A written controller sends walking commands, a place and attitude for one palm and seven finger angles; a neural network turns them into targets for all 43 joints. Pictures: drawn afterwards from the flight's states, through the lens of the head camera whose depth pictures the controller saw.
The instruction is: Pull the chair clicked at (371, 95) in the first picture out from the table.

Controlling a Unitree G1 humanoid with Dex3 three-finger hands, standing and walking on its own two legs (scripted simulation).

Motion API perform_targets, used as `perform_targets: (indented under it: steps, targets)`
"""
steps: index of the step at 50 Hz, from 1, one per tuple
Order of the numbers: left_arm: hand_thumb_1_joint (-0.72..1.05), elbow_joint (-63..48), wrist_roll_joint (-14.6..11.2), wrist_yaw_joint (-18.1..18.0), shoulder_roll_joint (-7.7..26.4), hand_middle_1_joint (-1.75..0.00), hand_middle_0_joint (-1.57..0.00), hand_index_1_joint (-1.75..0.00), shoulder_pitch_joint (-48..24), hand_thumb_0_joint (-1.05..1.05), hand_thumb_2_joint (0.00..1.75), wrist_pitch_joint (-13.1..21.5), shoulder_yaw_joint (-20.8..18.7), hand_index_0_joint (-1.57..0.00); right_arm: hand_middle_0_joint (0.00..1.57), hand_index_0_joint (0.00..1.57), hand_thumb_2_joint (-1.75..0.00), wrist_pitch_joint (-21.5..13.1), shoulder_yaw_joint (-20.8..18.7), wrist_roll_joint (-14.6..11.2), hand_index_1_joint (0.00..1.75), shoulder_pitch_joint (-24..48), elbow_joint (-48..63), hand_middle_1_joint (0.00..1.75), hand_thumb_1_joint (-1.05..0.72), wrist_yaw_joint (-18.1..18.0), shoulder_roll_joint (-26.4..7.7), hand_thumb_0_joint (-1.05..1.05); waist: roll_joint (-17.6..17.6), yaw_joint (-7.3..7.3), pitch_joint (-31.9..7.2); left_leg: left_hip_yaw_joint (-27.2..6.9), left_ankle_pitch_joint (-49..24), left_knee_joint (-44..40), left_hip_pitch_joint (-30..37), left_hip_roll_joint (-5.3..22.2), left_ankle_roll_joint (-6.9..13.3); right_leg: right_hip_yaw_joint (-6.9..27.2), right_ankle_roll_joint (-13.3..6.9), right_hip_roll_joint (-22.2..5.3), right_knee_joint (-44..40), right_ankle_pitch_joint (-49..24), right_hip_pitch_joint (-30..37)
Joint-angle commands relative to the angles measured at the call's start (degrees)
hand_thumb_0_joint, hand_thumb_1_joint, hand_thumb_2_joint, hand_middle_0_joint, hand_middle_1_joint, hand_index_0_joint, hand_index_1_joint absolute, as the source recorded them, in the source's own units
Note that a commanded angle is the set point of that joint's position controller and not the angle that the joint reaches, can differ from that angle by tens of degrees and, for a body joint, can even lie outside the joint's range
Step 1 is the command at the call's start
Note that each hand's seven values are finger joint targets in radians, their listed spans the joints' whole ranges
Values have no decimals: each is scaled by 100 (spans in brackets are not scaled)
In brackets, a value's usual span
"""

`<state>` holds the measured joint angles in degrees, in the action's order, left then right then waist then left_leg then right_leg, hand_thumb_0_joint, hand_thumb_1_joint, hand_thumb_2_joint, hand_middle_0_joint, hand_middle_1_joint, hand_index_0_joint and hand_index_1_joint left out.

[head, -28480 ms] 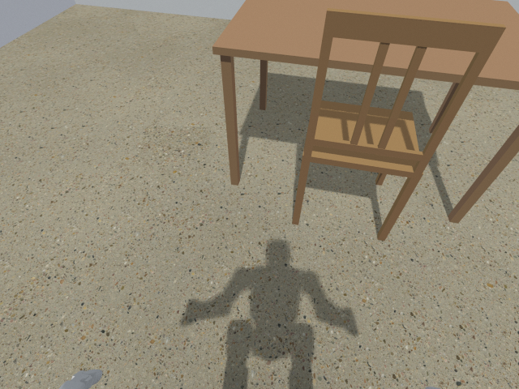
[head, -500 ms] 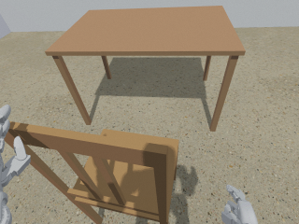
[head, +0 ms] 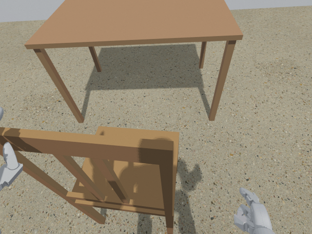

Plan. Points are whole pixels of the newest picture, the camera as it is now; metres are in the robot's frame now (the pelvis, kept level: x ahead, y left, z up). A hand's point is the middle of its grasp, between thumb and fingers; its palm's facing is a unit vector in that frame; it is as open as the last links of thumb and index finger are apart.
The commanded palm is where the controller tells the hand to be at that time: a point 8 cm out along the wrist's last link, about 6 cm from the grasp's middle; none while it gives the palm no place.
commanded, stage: step back with the hand held close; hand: left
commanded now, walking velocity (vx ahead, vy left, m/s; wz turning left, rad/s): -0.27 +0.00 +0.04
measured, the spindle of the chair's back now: (85, 180) +0.27 +0.25 -0.07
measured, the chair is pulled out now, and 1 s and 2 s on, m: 0.61 0.61 0.61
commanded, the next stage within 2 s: stop stepping back and stand still in 1.70 s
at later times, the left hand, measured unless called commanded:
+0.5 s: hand out of the picture +0.13 +0.28 +0.15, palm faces +0.47 -0.74 -0.48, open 7.4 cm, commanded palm +0.07 +0.31 +0.18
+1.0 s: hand out of the picture +0.13 +0.27 +0.16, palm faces +0.47 -0.70 -0.53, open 7.4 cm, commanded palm +0.06 +0.30 +0.18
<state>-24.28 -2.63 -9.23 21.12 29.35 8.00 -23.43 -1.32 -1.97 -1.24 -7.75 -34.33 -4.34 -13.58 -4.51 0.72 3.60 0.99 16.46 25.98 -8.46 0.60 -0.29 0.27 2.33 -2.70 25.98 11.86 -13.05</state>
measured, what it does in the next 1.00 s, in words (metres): shifts its weight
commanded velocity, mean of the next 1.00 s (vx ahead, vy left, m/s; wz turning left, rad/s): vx -0.33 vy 0.00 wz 0.03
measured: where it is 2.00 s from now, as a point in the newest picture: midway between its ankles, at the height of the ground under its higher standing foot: outside the picture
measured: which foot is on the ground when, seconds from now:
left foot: down 0.00-1.00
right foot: down 0.00-1.00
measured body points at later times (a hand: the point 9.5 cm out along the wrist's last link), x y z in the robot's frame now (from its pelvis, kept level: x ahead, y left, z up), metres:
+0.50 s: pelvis -0.06 +0.00 -0.01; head -0.04 +0.01 +0.44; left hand +0.10 +0.31 +0.17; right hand +0.11 -0.23 -0.10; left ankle -0.03 +0.12 -0.74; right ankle +0.02 -0.15 -0.74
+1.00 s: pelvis -0.07 +0.00 -0.02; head -0.03 +0.01 +0.43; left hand +0.09 +0.30 +0.19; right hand +0.11 -0.24 -0.10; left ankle -0.03 +0.12 -0.74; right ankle +0.02 -0.15 -0.74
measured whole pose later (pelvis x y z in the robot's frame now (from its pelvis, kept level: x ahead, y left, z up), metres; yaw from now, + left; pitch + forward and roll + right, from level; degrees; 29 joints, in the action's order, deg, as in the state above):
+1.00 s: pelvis -0.07 +0.00 -0.02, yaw +2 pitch +1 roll -1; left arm -31.8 -1.1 -11.0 25.6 31.8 13.1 -27.7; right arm -5.5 -1.8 -0.2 -9.7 -34.8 -4.7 -11.4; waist 0.0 0.5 3.7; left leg -1.1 15.6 38.6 -24.4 1.0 -0.4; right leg -1.2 1.8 -2.2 33.4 8.8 -25.9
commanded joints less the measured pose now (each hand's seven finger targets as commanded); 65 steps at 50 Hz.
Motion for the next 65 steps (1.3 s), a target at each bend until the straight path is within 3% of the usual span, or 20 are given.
perform_targets:
  steps: [1,7,13,18,25,30,31,35,41,47,50,53,55,56,58,60,61,62,64,65]
  targets:
    - [90,-950,20,-108,1024,-30,-20,-30,407,0,90,172,-695,-20,20,20,-90,-163,-241,-22,30,556,928,30,-90,-67,-478,0,254,5,-1170,-340,-2676,-294,-82,662,148,59,-244,-406,158,-2258,741]
    - [90,-1015,24,-184,1039,-30,-20,-30,468,0,90,133,-716,-20,20,20,-90,-108,-231,-36,30,493,975,30,-90,-94,-410,0,153,12,-979,-392,-1701,-320,-689,708,170,99,-228,-365,181,-1584,601]
    - [90,-1270,34,-249,1165,-30,-20,-30,295,0,90,158,-749,-20,20,20,-90,-172,-196,-17,30,423,1002,30,-90,-127,-409,0,334,6,-839,-398,-275,-205,-1199,546,176,393,-265,-421,-88,-826,362]
    - [90,-1763,71,-325,1342,-30,-20,-30,-82,0,90,307,-812,-20,20,20,-90,-379,-113,12,30,297,1029,30,-90,-185,-453,0,91,13,-693,-538,896,-308,-1604,506,233,523,-255,-369,-231,350,146]
    - [90,-1692,123,-347,1228,-30,-20,-30,-160,0,90,467,-823,-20,20,20,-90,-623,-124,29,30,139,998,30,-90,-160,-549,0,-185,12,-625,-762,1549,-499,-2202,649,302,392,-220,-203,62,760,310]
    - [90,-1519,133,-328,1178,-30,-20,-30,-111,0,90,481,-833,-20,20,20,-90,-662,-167,53,30,120,938,30,-90,-119,-554,0,147,4,-561,-747,1438,-309,-2338,618,286,490,-265,-263,70,546,220]
    - [90,-1511,138,-334,1213,-30,-20,-30,-92,0,90,476,-835,-20,20,20,-90,-657,-187,34,30,137,906,30,-90,-130,-575,0,6,-18,-483,-747,1407,-323,-2328,621,287,524,-294,-279,48,455,163]
    - [90,-1715,161,-323,1275,-30,-20,-30,-86,0,90,578,-922,-20,20,20,-90,-663,-189,78,30,119,916,30,-90,-82,-544,0,254,-3,-689,-690,1211,-87,-2302,562,277,592,-333,-344,72,253,147]
    - [90,-1781,149,-345,1438,-30,-20,-30,201,0,90,722,-1209,-20,20,20,-90,-680,-234,93,30,175,812,30,-90,-98,-524,0,-30,-18,-977,-768,706,-54,-2303,610,284,538,-395,-358,303,-358,338]
    - [90,-1812,134,-319,1334,-30,-20,-30,284,0,90,841,-1214,-20,20,20,-90,-742,-262,94,30,132,778,30,-90,-108,-485,0,-137,-34,-1172,-774,538,16,-2550,688,317,459,-375,-316,724,-783,573]
    - [90,-1700,140,-313,1355,-30,-20,-30,177,0,90,874,-1197,-20,20,20,-90,-759,-301,113,30,82,727,30,-90,-98,-481,0,384,-54,-1098,-623,859,443,-2362,405,220,791,-519,-549,220,-507,128]
    - [90,-1589,122,-338,1361,-30,-20,-30,180,0,90,824,-1099,-20,20,20,-90,-704,-311,137,30,51,636,30,-90,-69,-472,0,894,-80,-1050,-473,1143,988,-1744,115,122,1121,-741,-953,-588,425,-598]
    - [90,-1629,140,-357,1388,-30,-20,-30,188,0,90,814,-1098,-20,20,20,-90,-677,-277,160,30,93,626,30,-90,-51,-461,0,1026,-76,-1071,-515,855,929,-1429,125,134,937,-759,-986,-643,547,-803]
    - [90,-1668,165,-386,1574,-30,-20,-30,183,0,90,839,-1249,-20,20,20,-90,-667,-297,161,30,206,593,30,-90,-75,-524,0,713,-58,-1027,-628,691,639,-1458,256,181,832,-706,-854,-468,402,-749]
    - [90,-1900,169,-349,1426,-30,-20,-30,251,0,90,935,-1172,-20,20,20,-90,-705,-248,159,30,218,694,30,-90,-101,-525,0,140,-62,-1057,-990,689,-146,-1883,685,326,420,-434,-357,171,430,-327]
    - [90,-2032,246,-316,1390,-30,-20,-30,162,0,90,1025,-1273,-20,20,20,-90,-809,-235,122,30,292,820,30,-90,-133,-606,0,-943,-65,-929,-1502,1804,-1071,-3482,1413,674,-27,-164,184,1619,227,952]
    - [90,-2018,242,-322,1493,-30,-20,-30,45,0,90,1015,-1361,-20,20,20,-90,-844,-247,94,30,332,787,30,-90,-167,-565,0,-1070,-61,-871,-1617,1304,-1037,-3632,1532,756,-60,-140,204,1951,-110,1080]
    - [90,-2137,179,-285,1392,-30,-20,-30,81,0,90,1031,-1231,-20,20,20,-90,-888,-250,105,30,213,766,30,-90,-168,-484,0,-811,-59,-988,-1476,287,-658,-3135,1467,706,27,-188,147,1904,-194,791]
    - [90,-2104,117,-189,1328,-30,-20,-30,178,0,90,1124,-1204,-20,20,20,-90,-1007,-263,144,30,133,637,30,-90,-118,-503,0,-840,-2,-877,-1459,-311,-536,-2707,1543,731,-3,-276,141,1874,762,351]
    - [90,-2072,71,-160,1243,-30,-20,-30,249,0,90,1175,-1076,-20,20,20,-90,-1052,-233,180,30,-12,547,30,-90,-81,-478,0,-871,-26,-830,-1460,-1288,-298,-2034,1498,713,-9,-322,107,1369,735,-48]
